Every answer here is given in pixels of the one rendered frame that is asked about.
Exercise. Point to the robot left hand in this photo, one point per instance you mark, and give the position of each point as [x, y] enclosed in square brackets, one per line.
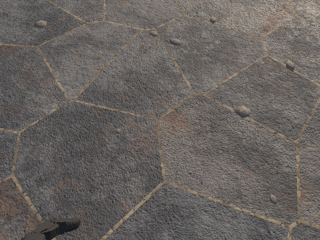
[52, 227]

